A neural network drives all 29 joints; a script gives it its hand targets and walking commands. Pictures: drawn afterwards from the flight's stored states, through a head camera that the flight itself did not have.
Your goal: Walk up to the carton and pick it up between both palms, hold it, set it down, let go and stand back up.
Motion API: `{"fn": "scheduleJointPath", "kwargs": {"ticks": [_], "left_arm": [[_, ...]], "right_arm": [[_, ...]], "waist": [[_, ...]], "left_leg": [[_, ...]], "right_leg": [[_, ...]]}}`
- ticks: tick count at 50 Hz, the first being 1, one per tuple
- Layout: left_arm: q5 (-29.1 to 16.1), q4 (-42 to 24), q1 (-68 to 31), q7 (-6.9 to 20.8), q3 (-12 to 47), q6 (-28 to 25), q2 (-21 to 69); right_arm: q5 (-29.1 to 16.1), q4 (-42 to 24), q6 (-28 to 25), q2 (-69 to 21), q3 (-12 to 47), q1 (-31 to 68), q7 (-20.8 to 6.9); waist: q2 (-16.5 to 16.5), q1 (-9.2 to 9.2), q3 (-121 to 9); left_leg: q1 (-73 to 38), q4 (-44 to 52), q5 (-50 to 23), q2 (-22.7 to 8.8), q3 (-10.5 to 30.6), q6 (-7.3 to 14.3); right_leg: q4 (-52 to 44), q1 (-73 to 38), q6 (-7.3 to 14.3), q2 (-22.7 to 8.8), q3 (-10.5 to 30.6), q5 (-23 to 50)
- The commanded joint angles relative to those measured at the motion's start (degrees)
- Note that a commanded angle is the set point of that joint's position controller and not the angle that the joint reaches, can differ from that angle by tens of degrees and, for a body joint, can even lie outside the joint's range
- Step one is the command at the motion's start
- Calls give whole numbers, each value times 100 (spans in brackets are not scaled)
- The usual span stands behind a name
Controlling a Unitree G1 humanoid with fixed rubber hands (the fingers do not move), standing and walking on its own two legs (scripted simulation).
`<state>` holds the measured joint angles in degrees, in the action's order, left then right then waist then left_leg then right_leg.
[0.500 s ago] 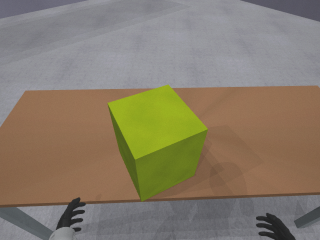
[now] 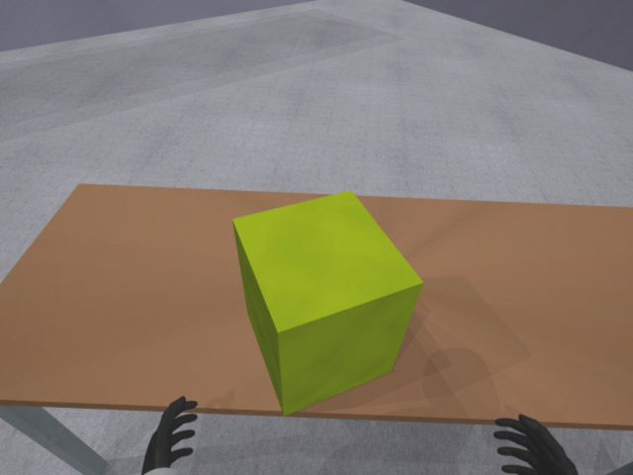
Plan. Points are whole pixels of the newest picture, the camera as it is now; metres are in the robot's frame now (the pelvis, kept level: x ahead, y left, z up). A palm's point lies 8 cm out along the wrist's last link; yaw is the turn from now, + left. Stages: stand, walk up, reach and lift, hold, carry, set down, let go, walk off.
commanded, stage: reach and lift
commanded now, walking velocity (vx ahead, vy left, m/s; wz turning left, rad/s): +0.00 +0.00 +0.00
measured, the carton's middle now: (317, 301) +0.41 +0.02 -0.03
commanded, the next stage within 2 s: none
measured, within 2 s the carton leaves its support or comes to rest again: neither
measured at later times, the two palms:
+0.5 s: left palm (195, 451) +0.19 +0.17 -0.04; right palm (557, 452) +0.20 -0.28 -0.04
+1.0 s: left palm (213, 440) +0.20 +0.15 -0.02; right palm (547, 420) +0.23 -0.28 -0.04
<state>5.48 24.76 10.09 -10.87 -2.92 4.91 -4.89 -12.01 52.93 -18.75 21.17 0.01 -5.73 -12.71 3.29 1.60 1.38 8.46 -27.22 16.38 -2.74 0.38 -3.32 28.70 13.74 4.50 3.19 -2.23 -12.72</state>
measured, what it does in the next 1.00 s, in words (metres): stands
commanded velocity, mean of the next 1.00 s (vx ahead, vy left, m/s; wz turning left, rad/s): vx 0.00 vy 0.00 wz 0.00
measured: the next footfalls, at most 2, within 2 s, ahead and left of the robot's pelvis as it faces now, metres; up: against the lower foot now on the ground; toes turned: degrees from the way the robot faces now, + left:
none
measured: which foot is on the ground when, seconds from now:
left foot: down 0.00-1.00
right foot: down 0.00-1.00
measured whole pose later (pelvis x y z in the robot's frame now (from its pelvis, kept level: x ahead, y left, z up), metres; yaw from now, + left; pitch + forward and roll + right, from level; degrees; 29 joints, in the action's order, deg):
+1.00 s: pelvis +0.01 -0.01 -0.01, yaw -1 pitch +3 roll +1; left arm 4.1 17.3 13.5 -18.0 1.4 -11.4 7.3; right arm -29.7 62.3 -35.5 26.6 12.5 3.7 -19.5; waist 3.0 5.1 -2.7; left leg 16.5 -32.6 19.1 -3.6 0.1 -4.3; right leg 34.8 22.5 5.8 4.5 -1.4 -15.2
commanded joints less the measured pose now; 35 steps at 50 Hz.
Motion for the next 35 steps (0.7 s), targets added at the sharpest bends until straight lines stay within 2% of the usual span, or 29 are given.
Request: {"fn": "scheduleJointPath", "kwargs": {"ticks": [1,2,4,5,6,7,8,9,10,12,14,15,16,17,18,20,21,22,23,24,25,26,27,29,30,31,32,34,35], "left_arm": [[45,-605,-403,4,-68,-314,-189],[91,-627,-290,7,-79,-354,-127],[82,-826,-297,-46,78,-472,-13],[78,-912,-350,-99,127,-522,122],[139,-752,-241,-92,8,-577,115],[60,-813,-161,-70,132,-644,123],[82,-915,-19,-99,82,-766,188],[109,-728,-11,-137,131,-797,253],[44,-1043,46,-152,310,-864,320],[149,-987,21,-214,340,-972,382],[159,-996,177,-246,272,-1063,545],[115,-1060,141,-226,325,-1128,483],[89,-1064,164,-244,416,-1149,496],[167,-1154,370,-289,373,-1180,616],[176,-907,489,-307,476,-1168,759],[190,-1143,280,-366,560,-1225,730],[215,-1262,280,-398,386,-1303,884],[107,-1404,515,-421,592,-1403,950],[182,-1042,578,-362,566,-1399,910],[171,-1519,610,-432,597,-1537,1017],[162,-1370,467,-455,574,-1554,976],[156,-1413,354,-448,522,-1593,1003],[158,-1278,675,-441,636,-1584,998],[199,-1434,595,-480,532,-1621,1035],[206,-1517,546,-485,561,-1671,1157],[65,-1709,677,-513,599,-1738,1194],[161,-1381,609,-490,616,-1760,1184],[112,-1728,459,-546,643,-1818,1130],[129,-1497,407,-548,624,-1812,1054]], "right_arm": [[-199,-345,-324,1053,-94,321,-15],[-244,-274,-354,1251,-92,317,-12],[-337,-88,-440,1407,-127,347,-59],[-362,-166,-551,1509,-180,515,-109],[-482,-22,-573,1441,48,521,-158],[-529,-57,-601,1364,43,407,-160],[-507,-279,-715,1472,-6,423,-168],[-596,125,-721,1563,62,414,-198],[-709,179,-744,1611,-9,442,-250],[-808,46,-931,1573,118,576,-302],[-857,-55,-1004,1573,249,570,-361],[-911,28,-1020,1626,324,483,-388],[-924,108,-1050,1641,368,510,-385],[-1036,254,-1095,1677,299,443,-427],[-1046,270,-1122,1724,328,365,-448],[-1116,278,-1212,1770,386,581,-492],[-1152,100,-1363,1848,495,763,-561],[-1231,232,-1456,2058,260,588,-596],[-1260,318,-1485,1780,549,540,-525],[-1366,436,-1575,1936,428,514,-595],[-1357,503,-1580,2043,502,597,-592],[-1427,253,-1684,1740,721,701,-557],[-1443,625,-1657,1942,480,524,-615],[-1551,343,-1768,1862,719,691,-586],[-1503,447,-1770,1951,552,656,-587],[-1559,219,-1821,2025,526,732,-610],[-1696,392,-1856,1958,776,920,-598],[-1750,264,-1950,1864,732,845,-597],[-1708,199,-1953,1699,855,1018,-566]], "waist": [[127,-105,-353],[53,-3,-402],[34,-118,-453],[-114,-51,-586],[149,30,-445],[265,-89,-481],[271,52,-495],[206,40,-436],[-52,60,-550],[-104,39,-523],[64,157,-541],[229,-49,-612],[244,-53,-492],[12,186,-509],[179,78,-385],[17,35,-685],[102,184,-569],[216,33,-686],[182,187,-703],[18,130,-783],[206,43,-759],[190,158,-879],[147,52,-497],[263,220,-736],[279,84,-729],[392,110,-874],[460,74,-682],[285,174,-937],[360,246,-878]], "left_leg": [[204,355,-593,332,-151,237],[227,324,-670,332,-137,162],[-76,438,-803,281,-83,140],[-69,396,-902,274,-54,131],[78,413,-866,274,-67,148],[50,452,-858,279,-118,186],[133,422,-840,279,-63,170],[199,434,-948,268,-71,186],[48,451,-907,204,-53,168],[51,383,-1109,240,-94,115],[270,401,-949,236,-137,150],[261,350,-847,245,-126,138],[220,365,-1090,275,-106,161],[288,348,-1048,250,-156,129],[331,351,-980,247,-92,163],[98,257,-1326,226,-50,114],[247,214,-1358,206,-44,57],[322,195,-1356,211,-88,107],[371,190,-1495,239,-110,179],[460,125,-1572,205,-70,115],[417,93,-1570,222,-36,101],[491,-23,-1643,258,-158,109],[669,123,-1441,255,-113,136],[793,113,-1323,272,-162,154],[787,17,-1389,287,-173,175],[855,48,-1456,244,-172,134],[1067,56,-1272,264,-157,204],[944,23,-1215,296,-262,161],[1073,10,-1281,303,-235,226]], "right_leg": [[-1024,-217,-248,-472,719,263],[-908,-321,-286,-453,681,475],[-832,-114,-236,-318,436,540],[-845,-74,-140,-255,336,669],[-931,-260,-123,-323,476,749],[-924,-307,-170,-280,419,676],[-922,-343,-168,-267,469,631],[-884,-408,-166,-264,445,786],[-783,-282,-99,-243,384,765],[-820,-284,-84,-203,374,854],[-880,-367,-42,-239,449,777],[-843,-321,-88,-254,379,782],[-834,-321,-140,-218,279,867],[-771,-411,-28,-226,360,832],[-824,-297,-36,-185,426,784],[-689,-114,11,-153,277,1077],[-663,-282,27,-123,289,1210],[-487,-378,29,-124,232,1308],[-527,-500,17,-163,381,1640],[-408,-477,100,-184,285,1696],[-496,-488,35,-188,431,1616],[-428,-397,2,-166,439,1839],[-384,-568,62,-174,368,1655],[-395,-634,-21,-201,486,1438],[-336,-632,49,-192,562,1477],[-280,-712,17,-167,528,1729],[-327,-747,-40,-243,616,1625],[-347,-494,57,-267,675,1180],[-321,-552,32,-208,695,1402]]}}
